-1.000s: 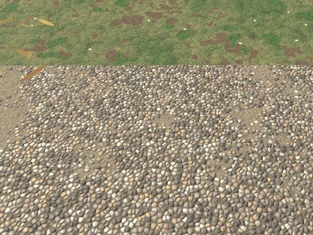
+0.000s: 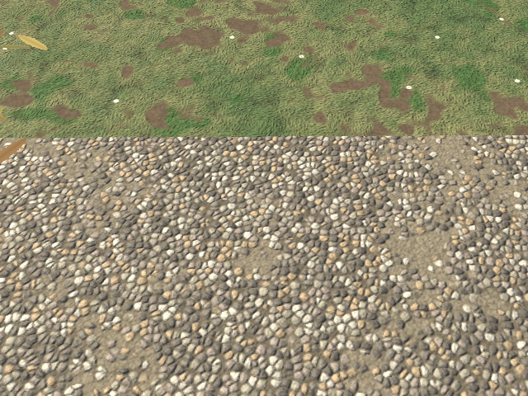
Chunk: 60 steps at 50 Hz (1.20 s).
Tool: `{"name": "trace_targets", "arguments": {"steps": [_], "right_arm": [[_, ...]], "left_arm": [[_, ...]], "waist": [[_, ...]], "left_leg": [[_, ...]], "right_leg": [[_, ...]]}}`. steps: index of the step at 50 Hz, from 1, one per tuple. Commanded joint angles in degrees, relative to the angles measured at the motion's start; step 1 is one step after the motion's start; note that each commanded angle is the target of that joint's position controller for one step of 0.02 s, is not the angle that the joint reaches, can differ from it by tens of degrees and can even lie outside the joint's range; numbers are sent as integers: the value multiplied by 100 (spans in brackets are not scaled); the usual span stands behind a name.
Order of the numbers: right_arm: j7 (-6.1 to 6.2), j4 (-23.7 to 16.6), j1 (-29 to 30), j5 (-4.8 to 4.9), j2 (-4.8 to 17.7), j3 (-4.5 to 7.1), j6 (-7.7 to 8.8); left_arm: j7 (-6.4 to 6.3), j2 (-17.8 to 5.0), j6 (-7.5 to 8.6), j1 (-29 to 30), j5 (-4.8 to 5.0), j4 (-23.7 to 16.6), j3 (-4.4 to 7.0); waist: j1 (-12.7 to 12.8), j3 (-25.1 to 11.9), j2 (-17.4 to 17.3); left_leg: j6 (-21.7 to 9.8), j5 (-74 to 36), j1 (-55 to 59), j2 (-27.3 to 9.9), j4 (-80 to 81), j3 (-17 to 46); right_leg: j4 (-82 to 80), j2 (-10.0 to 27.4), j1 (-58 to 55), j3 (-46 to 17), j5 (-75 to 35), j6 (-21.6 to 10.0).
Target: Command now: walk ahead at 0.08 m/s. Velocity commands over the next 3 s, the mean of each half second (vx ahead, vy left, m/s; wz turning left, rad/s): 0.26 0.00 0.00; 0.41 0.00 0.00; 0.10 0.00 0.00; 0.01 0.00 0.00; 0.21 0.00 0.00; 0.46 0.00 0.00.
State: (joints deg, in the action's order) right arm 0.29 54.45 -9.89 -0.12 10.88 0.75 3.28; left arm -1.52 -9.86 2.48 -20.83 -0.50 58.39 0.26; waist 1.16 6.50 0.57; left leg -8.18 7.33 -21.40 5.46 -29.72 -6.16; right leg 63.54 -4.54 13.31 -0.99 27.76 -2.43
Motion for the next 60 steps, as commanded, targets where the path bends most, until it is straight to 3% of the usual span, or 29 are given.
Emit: {"name": "trace_targets", "arguments": {"steps": [1,4,7,8,12,16,17,18,19,20,21,23,25,29,33,36,38,39,40,41,42,43,44,45,47,48,52,55,60], "right_arm": [[85,-105,-296,24,337,22,-37],[93,105,-472,-115,421,8,-33],[41,263,-852,-66,882,182,-118],[34,257,-831,-48,917,214,-164],[44,270,-776,-17,907,288,-239],[78,209,-527,55,861,353,-312],[68,92,-321,40,711,338,-308],[34,-34,-272,63,279,241,-271],[-20,-133,-146,-22,232,218,-221],[-109,-162,17,-188,512,260,-177],[-189,-129,-70,-167,558,291,-130],[-253,11,-159,-193,635,333,-116],[-262,-33,28,-203,477,310,-123],[-235,-311,809,-176,332,254,-137],[-253,-591,1486,-134,250,176,-100],[-247,-733,1654,-120,313,160,-62],[-203,-697,1313,-115,393,192,-25],[-158,-539,772,-100,486,251,9],[-102,-212,-209,-95,613,337,64],[-30,61,-1200,-194,916,457,132],[11,127,-1948,-351,1531,584,160],[-36,168,-1830,-165,1562,602,83],[-46,82,-1093,-67,1302,523,80],[-68,9,-618,-39,829,398,138],[-44,120,-448,-33,292,225,212],[-28,197,-523,-54,183,171,241],[14,374,-795,-100,425,116,297],[54,464,-906,-90,386,30,233],[111,683,-1284,-103,371,-29,109]], "left_arm": [[53,-565,-190,-446,-222,-85,147],[15,-156,-380,-623,-133,107,44],[25,-349,-403,-419,-170,112,88],[61,-418,-388,-287,-181,79,111],[146,-281,-251,-98,-164,72,110],[74,-112,-133,-911,-107,433,97],[22,-218,-97,-1258,-128,566,117],[-35,-443,-34,-1518,-163,590,142],[-50,-955,-8,-1178,-89,479,283],[-59,-837,18,-825,-71,419,286],[-33,-776,86,-541,-41,328,277],[13,-690,199,-568,-24,305,273],[33,-549,284,-890,-23,397,245],[52,-470,332,-1359,-69,498,211],[41,-533,364,-1539,-98,521,195],[24,-650,365,-1544,-116,557,215],[16,-753,356,-1338,-114,551,239],[16,-824,354,-1240,-97,550,256],[22,-872,338,-1114,-64,539,267],[38,-836,345,-1028,-34,455,246],[98,-177,339,-1419,146,250,111],[95,-463,335,-1484,126,337,239],[78,-557,299,-997,57,204,292],[83,-428,320,-642,-13,130,258],[97,-294,201,-593,-151,156,284],[124,-199,119,-694,-170,199,283],[135,-117,-56,-484,-133,140,271],[107,-102,-84,181,-89,-15,197],[18,-202,-102,588,-49,-3,143]], "waist": [[41,-564,-103],[168,-620,-297],[4,-718,-682],[-6,-621,-748],[36,-388,-562],[352,-127,-393],[443,51,-26],[411,-183,1156],[233,313,1341],[30,539,631],[-173,415,511],[-233,151,292],[-134,47,303],[146,206,421],[354,262,607],[351,257,737],[102,112,764],[-150,-176,725],[-581,-694,529],[-969,-1289,352],[-907,-2233,-890],[-825,-2496,-1017],[-470,-1557,-579],[-341,-965,-290],[-16,-576,-309],[80,-606,-395],[281,-693,-503],[152,-617,-660],[-62,-576,-583]], "left_leg": [[-920,-1782,556,-1996,1650,2047],[-539,-1401,62,-1570,1704,1415],[-525,1863,233,-1601,2229,1878],[-494,2513,141,-1664,2412,2038],[-394,3005,-153,-1737,2631,2091],[-189,3349,-651,-1436,2062,1729],[11,3187,-1176,-1142,1362,1404],[189,2816,-1906,-610,-456,700],[341,1749,-2603,-206,-1395,278],[348,1107,-2377,-585,-1812,761],[406,796,-2248,-609,-1933,818],[556,449,-2185,-616,-2291,616],[641,199,-2281,-699,-2462,501],[777,-112,-2561,-850,-2111,316],[723,-214,-2130,-793,-1212,70],[495,77,-1682,-696,-668,-67],[269,357,-871,-502,-329,-166],[159,373,-101,-305,-166,-221],[26,123,1090,-141,166,-280],[-155,359,2632,-717,141,322],[-655,918,4294,-2627,466,2896],[-1101,-79,3995,-3132,1345,4513],[-955,-713,3136,-2877,1276,3452],[-833,-1736,2245,-2615,1331,2598],[-478,-3027,1322,-2038,1455,1458],[-383,-3499,1164,-1920,1464,1151],[-380,-4610,1056,-1707,1411,587],[-255,-4396,987,-1536,1357,335],[-289,-3568,1205,-1736,1061,621]], "right_leg": [[155,493,532,-267,-132,56],[-983,423,-125,13,-200,125],[-1468,347,135,267,-34,55],[-1540,354,199,324,-80,23],[-2073,330,-26,486,-151,-98],[-4105,154,-1146,738,-613,-413],[-4786,380,-1625,346,-317,-537],[-5614,1664,-2154,-1400,917,-702],[-6257,2665,-1574,-2899,1912,-1053],[-6349,2599,-890,-2787,1904,-1100],[-6342,2357,-828,-2428,1419,-984],[-6203,1922,-1119,-1588,280,-793],[-6092,1761,-1279,-1198,-413,-771],[-5990,1675,-1437,-861,-1430,-872],[-5735,1612,-1512,-504,-2813,-880],[-5428,1718,-1729,-371,-3702,-849],[-4934,1766,-1692,-197,-4895,-741],[-4324,1736,-1652,-93,-5861,-663],[-3276,1553,-1431,126,-6232,-547],[-1961,1344,-397,251,-5073,-446],[188,612,1381,577,-1783,-154],[1305,94,1904,-16,145,-159],[1508,520,2118,-203,-333,-197],[1247,686,1981,-129,-696,-179],[619,885,1451,-68,-838,-112],[406,845,1223,-28,-881,-82],[-491,652,1135,184,-1296,15],[-1667,606,895,361,-1786,15],[-2575,536,433,375,-1813,-61]]}}
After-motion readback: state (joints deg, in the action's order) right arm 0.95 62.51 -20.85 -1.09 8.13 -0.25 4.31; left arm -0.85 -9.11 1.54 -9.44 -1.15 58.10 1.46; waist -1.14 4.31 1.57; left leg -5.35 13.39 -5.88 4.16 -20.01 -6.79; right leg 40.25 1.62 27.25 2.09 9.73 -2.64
